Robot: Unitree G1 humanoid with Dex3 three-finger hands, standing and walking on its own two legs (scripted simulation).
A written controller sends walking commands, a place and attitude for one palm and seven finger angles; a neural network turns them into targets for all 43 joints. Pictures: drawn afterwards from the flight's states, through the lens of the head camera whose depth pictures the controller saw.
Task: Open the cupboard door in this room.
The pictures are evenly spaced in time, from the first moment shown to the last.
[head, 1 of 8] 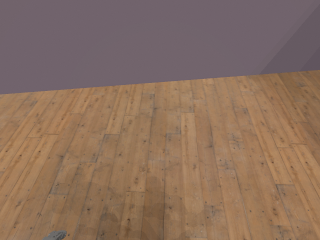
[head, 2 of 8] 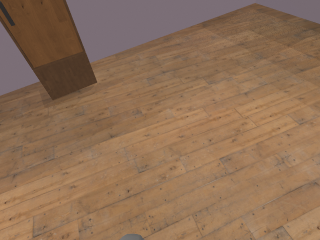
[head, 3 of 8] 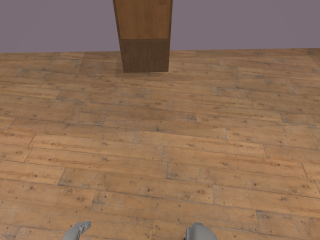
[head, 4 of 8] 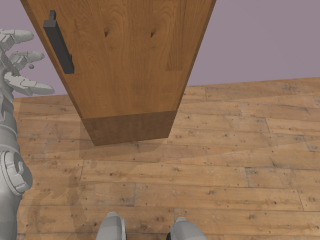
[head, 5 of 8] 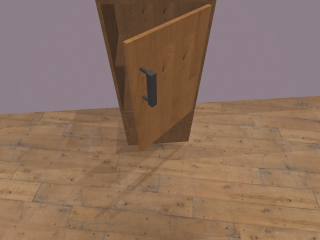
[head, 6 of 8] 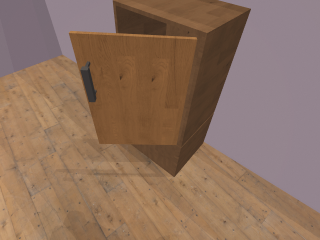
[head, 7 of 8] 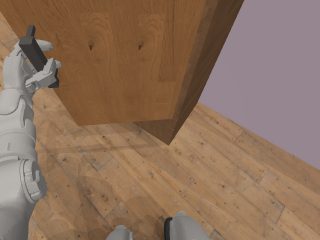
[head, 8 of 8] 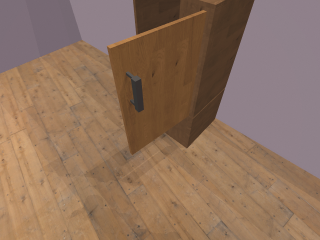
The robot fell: no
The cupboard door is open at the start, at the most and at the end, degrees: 0 86 83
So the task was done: yes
